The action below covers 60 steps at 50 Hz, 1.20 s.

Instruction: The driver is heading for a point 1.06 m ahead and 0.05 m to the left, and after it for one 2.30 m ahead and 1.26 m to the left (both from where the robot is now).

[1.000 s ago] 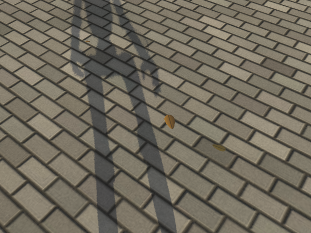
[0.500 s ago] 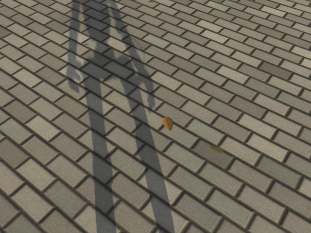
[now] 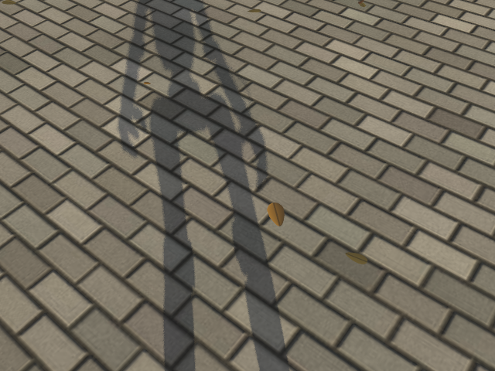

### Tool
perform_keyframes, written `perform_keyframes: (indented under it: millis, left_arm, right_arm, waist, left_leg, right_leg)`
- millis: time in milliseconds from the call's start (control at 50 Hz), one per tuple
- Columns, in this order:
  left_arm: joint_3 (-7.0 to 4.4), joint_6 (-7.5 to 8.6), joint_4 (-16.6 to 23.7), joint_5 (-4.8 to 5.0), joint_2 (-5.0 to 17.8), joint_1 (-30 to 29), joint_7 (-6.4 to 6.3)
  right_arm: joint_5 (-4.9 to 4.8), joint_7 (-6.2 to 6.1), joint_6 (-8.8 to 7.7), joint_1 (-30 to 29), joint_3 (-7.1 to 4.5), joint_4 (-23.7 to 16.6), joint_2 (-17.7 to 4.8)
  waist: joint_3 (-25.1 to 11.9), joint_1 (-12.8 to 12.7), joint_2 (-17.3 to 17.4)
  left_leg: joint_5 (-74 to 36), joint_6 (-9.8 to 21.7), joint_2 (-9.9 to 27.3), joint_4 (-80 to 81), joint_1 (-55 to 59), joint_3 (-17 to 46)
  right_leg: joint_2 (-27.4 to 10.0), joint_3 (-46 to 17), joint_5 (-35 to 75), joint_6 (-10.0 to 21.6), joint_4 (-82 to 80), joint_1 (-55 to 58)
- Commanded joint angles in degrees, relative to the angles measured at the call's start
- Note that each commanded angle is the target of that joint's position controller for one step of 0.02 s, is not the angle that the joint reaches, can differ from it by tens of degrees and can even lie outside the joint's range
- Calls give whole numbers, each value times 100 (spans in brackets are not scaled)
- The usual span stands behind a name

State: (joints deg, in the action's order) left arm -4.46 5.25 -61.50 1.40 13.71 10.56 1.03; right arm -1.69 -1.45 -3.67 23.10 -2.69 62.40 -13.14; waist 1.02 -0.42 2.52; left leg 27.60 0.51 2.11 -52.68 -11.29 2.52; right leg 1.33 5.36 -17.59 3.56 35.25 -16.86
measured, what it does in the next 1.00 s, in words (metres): walks ahead: left foot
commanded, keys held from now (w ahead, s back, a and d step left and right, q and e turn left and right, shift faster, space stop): w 1.00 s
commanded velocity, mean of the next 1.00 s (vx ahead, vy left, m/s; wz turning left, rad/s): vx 0.47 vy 0.00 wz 0.00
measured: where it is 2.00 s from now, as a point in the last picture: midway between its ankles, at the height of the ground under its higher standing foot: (256, 209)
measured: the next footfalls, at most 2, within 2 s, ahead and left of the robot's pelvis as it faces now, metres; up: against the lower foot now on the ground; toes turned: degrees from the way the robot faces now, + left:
left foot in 0.44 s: +0.41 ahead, +0.16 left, +0.00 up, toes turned +2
right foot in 1.02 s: +0.73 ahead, -0.08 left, +0.00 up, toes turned -3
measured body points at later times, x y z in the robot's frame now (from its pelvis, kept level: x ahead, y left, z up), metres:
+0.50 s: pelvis +0.25 +0.06 -0.01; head +0.29 +0.07 +0.44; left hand +0.19 +0.32 -0.16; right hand +0.44 -0.19 -0.11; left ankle +0.37 +0.15 -0.72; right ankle +0.04 -0.08 -0.67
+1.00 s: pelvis +0.54 +0.04 +0.00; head +0.57 +0.03 +0.45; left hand +0.75 +0.26 -0.10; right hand +0.48 -0.23 -0.14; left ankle +0.37 +0.15 -0.72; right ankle +0.69 -0.08 -0.72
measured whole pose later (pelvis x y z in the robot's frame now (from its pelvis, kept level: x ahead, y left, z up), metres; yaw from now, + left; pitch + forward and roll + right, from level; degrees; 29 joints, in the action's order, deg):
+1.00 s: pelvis +0.54 +0.04 +0.00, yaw -1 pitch +2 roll +2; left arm -2.5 5.5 -50.4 1.2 13.1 -0.8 2.2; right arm -0.8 -0.7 -3.8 23.3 -3.7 59.8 -14.0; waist 0.8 3.9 -1.4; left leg 22.8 0.4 -1.5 -14.8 6.0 -3.1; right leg -2.6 1.9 -1.0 4.0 28.4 -30.8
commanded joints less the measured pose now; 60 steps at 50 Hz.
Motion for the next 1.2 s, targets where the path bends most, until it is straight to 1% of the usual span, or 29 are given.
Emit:
perform_keyframes:
  millis: [20,40,100,220,340,400,420,440,460,480,500,520,540,560,600,660,720,800,900,960,1000,1020,1040,1060,1080,1100,1120,1160,1200]
  left_arm:
    - [40,128,-50,-83,534,929,30]
    - [99,140,35,-97,464,653,54]
    - [197,93,45,-154,361,727,12]
    - [159,16,70,-166,722,1134,-190]
    - [75,-55,-17,-44,757,1559,-213]
    - [-8,-118,46,-49,925,1382,-211]
    - [-17,-160,78,-71,951,1279,-208]
    - [33,-196,133,-108,837,1239,-208]
    - [149,-195,274,-176,490,1503,-189]
    - [350,-39,269,-116,-228,2026,-132]
    - [199,115,352,66,394,1436,-107]
    - [129,207,546,171,674,904,-103]
    - [110,243,600,127,712,647,-157]
    - [54,204,589,40,691,587,-197]
    - [46,40,537,11,457,859,-196]
    - [20,-89,694,-32,440,479,-218]
    - [-9,-82,929,-108,473,-201,-203]
    - [50,-16,1140,-81,334,-988,-113]
    - [126,43,1436,-21,327,-1731,49]
    - [79,96,1500,0,522,-1573,136]
    - [-115,111,1181,-21,877,-403,116]
    - [-253,101,876,-66,1213,708,69]
    - [-400,60,703,-155,1782,1539,36]
    - [-260,38,669,-113,1410,1576,44]
    - [-150,51,736,-64,1075,1080,37]
    - [-79,60,893,-77,856,534,26]
    - [-15,77,943,-134,663,149,50]
    - [56,116,917,-212,441,-72,90]
    - [28,136,817,-180,582,94,64]
  right_arm:
    - [-166,89,-315,-768,-72,-769,-452]
    - [-127,90,-327,-816,-108,-763,-436]
    - [-17,102,-197,-775,-217,-722,-453]
    - [53,152,-134,-2127,-140,-1246,-229]
    - [-7,344,-189,-2971,-65,-1571,-318]
    - [-10,399,-227,-2568,-177,-1565,-625]
    - [-5,386,-226,-1899,-292,-1390,-823]
    - [-15,348,-206,-833,-437,-1065,-1083]
    - [94,293,-188,108,-555,-852,-1544]
    - [134,351,-195,324,-531,-765,-1689]
    - [90,364,-236,-3,-377,-802,-1167]
    - [73,348,-272,-544,-304,-899,-939]
    - [119,351,-303,-1055,-247,-1014,-801]
    - [189,372,-332,-1325,-200,-1039,-628]
    - [240,393,-351,-1357,-138,-955,-440]
    - [206,284,-355,-1043,-170,-826,-686]
    - [193,160,-307,-684,-184,-744,-801]
    - [134,94,-263,-307,-174,-661,-842]
    - [93,75,-135,192,-212,-433,-891]
    - [81,47,-43,95,-276,-424,-1008]
    - [80,48,13,-173,-275,-503,-1030]
    - [130,53,18,-199,-195,-603,-865]
    - [169,127,-90,479,-6,-674,-229]
    - [100,161,-250,364,15,-610,-263]
    - [-73,184,-356,-182,-128,-771,-782]
    - [-120,163,-398,-605,-139,-895,-868]
    - [-47,117,-379,-818,-173,-918,-838]
    - [36,74,-213,-602,-209,-866,-626]
    - [57,57,-103,-554,-194,-870,-437]
  waist:
    - [95,-348,-833]
    - [329,-196,-562]
    - [363,-18,-649]
    - [576,-226,-558]
    - [759,-338,-602]
    - [355,47,-801]
    - [-85,430,-873]
    - [-715,904,-835]
    - [-1564,978,45]
    - [-2383,600,1430]
    - [-1836,708,929]
    - [-1031,582,661]
    - [-703,384,93]
    - [-441,188,-11]
    - [-369,-79,158]
    - [-6,-106,59]
    - [182,57,-36]
    - [291,300,20]
    - [493,509,16]
    - [318,268,177]
    - [-412,-387,292]
    - [-1181,-798,109]
    - [-2131,-626,-1183]
    - [-2484,-655,-1566]
    - [-1650,-617,-1293]
    - [-1035,-464,-908]
    - [-584,-278,-541]
    - [-340,70,-704]
    - [-186,161,-688]
  left_leg:
    - [-385,398,171,-2435,-3341,343]
    - [-908,469,401,-2069,-3339,248]
    - [-1536,364,624,-1245,-2758,16]
    - [-2665,-37,507,807,-3021,-259]
    - [-2927,151,296,1968,-2737,-334]
    - [-2422,419,11,2177,-1861,-496]
    - [-2302,552,-207,2162,-967,-656]
    - [-2243,721,-262,2096,476,-646]
    - [-1580,1206,991,2154,2411,1083]
    - [-255,1942,2056,3317,3506,3961]
    - [84,1640,1853,3738,3133,3982]
    - [-394,1391,1714,3774,2324,3052]
    - [-1100,1277,1539,3887,1443,2351]
    - [-1691,1208,1343,4023,715,1796]
    - [-1958,1222,1116,4312,128,1270]
    - [-2156,1335,1064,4658,-121,860]
    - [-2400,1289,1031,4764,174,636]
    - [-2601,1086,810,4777,341,140]
    - [-2885,1062,1123,4417,1323,81]
    - [-3933,926,1324,3912,1771,98]
    - [-5771,728,1044,2582,1617,-173]
    - [-5176,543,746,1169,694,-372]
    - [-2696,91,-180,-1206,-1747,-582]
    - [456,97,-574,-2222,-2672,255]
    - [266,237,-182,-2633,-3235,451]
    - [-276,309,156,-2458,-3244,247]
    - [-728,307,391,-2058,-3000,131]
    - [-1153,297,645,-1532,-2310,168]
    - [-1320,214,708,-1169,-2267,93]
  right_leg:
    - [-2140,-3575,-766,1143,-2472,2142]
    - [-1919,-2951,-510,973,-2593,1773]
    - [-1393,-1757,631,703,-2807,1252]
    - [-1312,-1100,1504,773,-3057,1181]
    - [-1570,-793,1735,679,-2883,1773]
    - [-1690,-674,3467,515,-2134,2195]
    - [-1554,-512,4485,407,-1296,2148]
    - [-1257,-302,4615,218,-5,1595]
    - [-760,-91,2761,-17,2055,-83]
    - [261,-727,-1397,-228,3709,-1628]
    - [-21,-1327,-1408,-94,4356,-2256]
    - [-321,-1137,-907,15,4393,-2576]
    - [-644,-1032,-314,52,4095,-2300]
    - [-856,-997,25,57,3762,-1979]
    - [-1042,-1030,243,65,3386,-1478]
    - [-1134,-926,619,-85,2690,-1866]
    - [-1112,-882,1523,-267,1675,-2459]
    - [-839,-588,2491,-300,345,-2204]
    - [-677,-533,2184,-187,-414,-2406]
    - [-512,-451,1538,31,-658,-1958]
    - [-116,-129,1426,278,-774,-249]
    - [-535,-589,1533,555,-527,1507]
    - [-2084,-3186,696,1488,-730,3934]
    - [-2454,-4817,216,1678,-1711,4259]
    - [-2229,-4042,-2,1337,-1798,3618]
    - [-2027,-3197,341,1138,-1915,2695]
    - [-1809,-2599,790,1030,-2132,1780]
    - [-1487,-1965,1122,907,-2485,840]
    - [-1423,-1639,1396,993,-2728,530]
